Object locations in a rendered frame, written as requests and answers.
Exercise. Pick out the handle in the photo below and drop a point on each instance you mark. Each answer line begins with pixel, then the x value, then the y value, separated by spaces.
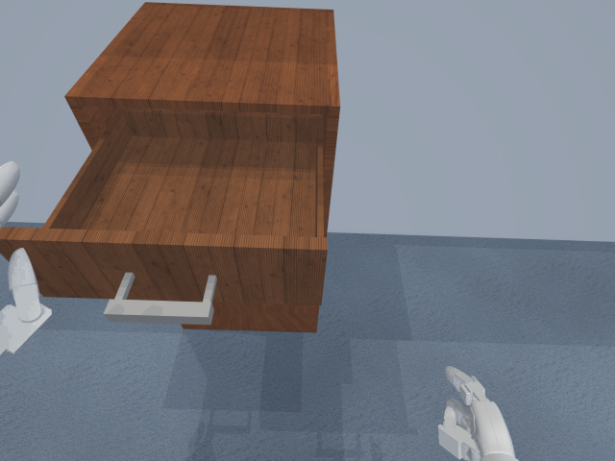
pixel 160 312

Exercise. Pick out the left robot hand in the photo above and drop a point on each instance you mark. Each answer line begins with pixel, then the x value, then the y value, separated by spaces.
pixel 18 324

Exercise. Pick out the drawer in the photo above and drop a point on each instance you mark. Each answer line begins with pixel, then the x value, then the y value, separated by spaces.
pixel 176 196

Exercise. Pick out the cabinet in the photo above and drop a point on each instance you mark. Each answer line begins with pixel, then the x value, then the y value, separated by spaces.
pixel 217 58

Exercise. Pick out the right robot hand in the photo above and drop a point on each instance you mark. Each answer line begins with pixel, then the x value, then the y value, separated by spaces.
pixel 483 430

